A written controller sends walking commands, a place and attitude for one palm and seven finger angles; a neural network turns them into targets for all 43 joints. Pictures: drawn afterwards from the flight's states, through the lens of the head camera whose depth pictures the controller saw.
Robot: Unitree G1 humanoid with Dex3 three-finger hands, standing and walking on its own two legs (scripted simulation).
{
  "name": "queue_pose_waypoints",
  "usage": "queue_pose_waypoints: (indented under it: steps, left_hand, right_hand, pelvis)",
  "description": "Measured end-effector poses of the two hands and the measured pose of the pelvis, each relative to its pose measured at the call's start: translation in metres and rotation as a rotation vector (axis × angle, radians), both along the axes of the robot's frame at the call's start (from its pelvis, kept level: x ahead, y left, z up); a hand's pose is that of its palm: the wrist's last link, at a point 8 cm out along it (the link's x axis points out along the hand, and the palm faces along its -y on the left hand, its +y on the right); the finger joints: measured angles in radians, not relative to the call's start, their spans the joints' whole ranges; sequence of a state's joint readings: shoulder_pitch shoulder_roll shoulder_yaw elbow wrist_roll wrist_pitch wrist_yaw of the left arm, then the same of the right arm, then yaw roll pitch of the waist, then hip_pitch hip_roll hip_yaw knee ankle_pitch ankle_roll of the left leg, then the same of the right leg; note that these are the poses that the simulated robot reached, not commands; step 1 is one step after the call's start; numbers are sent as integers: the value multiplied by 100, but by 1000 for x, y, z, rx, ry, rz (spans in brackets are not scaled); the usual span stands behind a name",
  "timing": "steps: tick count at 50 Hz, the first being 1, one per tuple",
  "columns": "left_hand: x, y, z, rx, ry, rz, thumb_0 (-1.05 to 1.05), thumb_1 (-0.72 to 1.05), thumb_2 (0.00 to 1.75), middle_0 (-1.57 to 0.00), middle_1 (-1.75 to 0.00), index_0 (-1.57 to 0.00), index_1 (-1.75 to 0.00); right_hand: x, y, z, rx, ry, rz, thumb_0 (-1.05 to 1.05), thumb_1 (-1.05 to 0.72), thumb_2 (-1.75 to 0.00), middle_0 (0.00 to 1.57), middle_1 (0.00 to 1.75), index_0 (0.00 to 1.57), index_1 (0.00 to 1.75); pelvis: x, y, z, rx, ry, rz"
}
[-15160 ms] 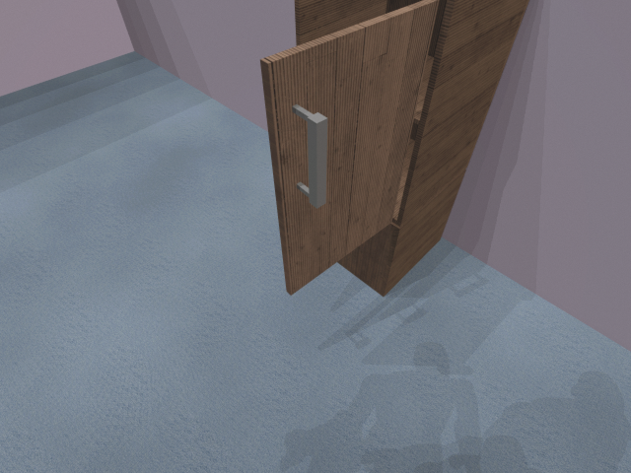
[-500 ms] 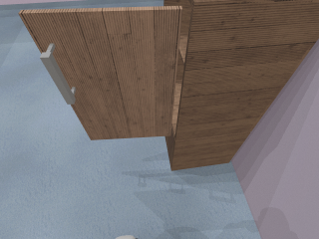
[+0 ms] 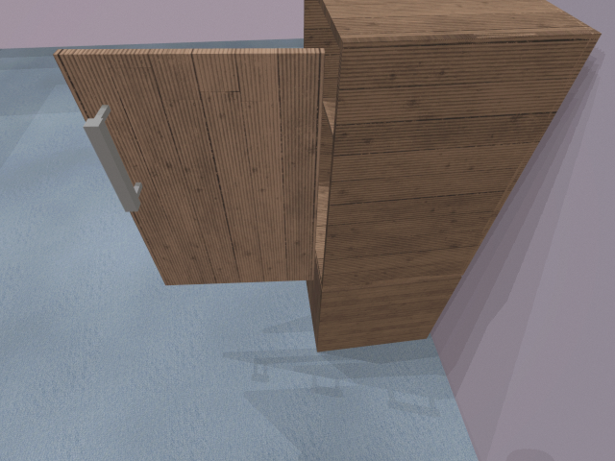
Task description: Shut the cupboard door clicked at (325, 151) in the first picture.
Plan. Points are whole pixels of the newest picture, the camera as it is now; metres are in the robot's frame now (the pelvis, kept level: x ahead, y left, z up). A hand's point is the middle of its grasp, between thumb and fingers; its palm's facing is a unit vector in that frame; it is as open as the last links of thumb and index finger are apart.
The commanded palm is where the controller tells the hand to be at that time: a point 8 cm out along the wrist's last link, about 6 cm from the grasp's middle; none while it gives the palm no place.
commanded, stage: come to a stop and stand still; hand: left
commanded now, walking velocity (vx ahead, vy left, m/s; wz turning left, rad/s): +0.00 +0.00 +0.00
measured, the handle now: (119, 161) +0.55 +0.36 +0.08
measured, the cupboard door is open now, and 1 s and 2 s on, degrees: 86 86 86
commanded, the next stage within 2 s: look again from close up in 0.06 s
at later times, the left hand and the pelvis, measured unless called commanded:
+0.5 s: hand out of the picture +0.00 +0.20 -0.18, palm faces +0.01 -0.98 -0.20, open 7.4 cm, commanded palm none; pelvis -0.01 +0.03 -0.01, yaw -1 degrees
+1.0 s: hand out of the picture -0.01 +0.20 -0.19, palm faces +0.07 -0.98 -0.17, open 7.4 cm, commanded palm none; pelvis +0.01 +0.04 -0.01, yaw +1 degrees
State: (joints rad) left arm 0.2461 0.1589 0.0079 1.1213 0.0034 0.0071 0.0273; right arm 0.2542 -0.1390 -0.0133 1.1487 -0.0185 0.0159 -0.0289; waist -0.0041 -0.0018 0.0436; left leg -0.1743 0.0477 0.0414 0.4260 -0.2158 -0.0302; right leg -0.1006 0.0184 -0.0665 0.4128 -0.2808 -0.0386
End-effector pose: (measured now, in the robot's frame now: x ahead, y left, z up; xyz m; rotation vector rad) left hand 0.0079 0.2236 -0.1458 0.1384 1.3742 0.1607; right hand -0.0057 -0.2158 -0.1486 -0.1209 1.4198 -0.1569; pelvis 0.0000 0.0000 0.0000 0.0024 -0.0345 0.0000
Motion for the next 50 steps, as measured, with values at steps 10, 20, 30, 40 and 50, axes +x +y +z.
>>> queue_pose_waypoints:
  steps: [10,20,30,40,50]
  left_hand:
    - [-31,-14,-3,-26,56,11,1,91,90,-20,-30,-20,-30]
    - [-25,12,-5,-5,11,-16,1,90,90,-20,-30,-20,-30]
    - [-10,34,-1,19,-22,-40,1,91,90,-20,-30,-20,-30]
    - [-16,30,-3,1,12,-35,1,91,90,-20,-30,-20,-30]
    - [-25,29,-15,-28,31,46,1,90,90,-20,-30,-20,-30]
  right_hand:
    - [-5,5,0,3,7,8,0,-91,-90,20,30,20,30]
    - [1,21,-9,2,-90,10,1,-93,-90,20,30,20,30]
    - [-12,34,-6,15,-63,12,1,-92,-90,20,30,20,30]
    - [-13,36,-3,11,-39,11,0,-91,-90,20,30,20,30]
    - [9,28,-6,-14,-3,61,0,-91,-90,20,30,20,30]
  pelvis:
    - [-1,4,-1,-13,10,-9]
    - [-5,26,-8,-10,-1,-15]
    - [-8,34,-6,5,13,-25]
    - [-6,34,-5,6,19,-27]
    - [11,38,-14,-13,31,25]
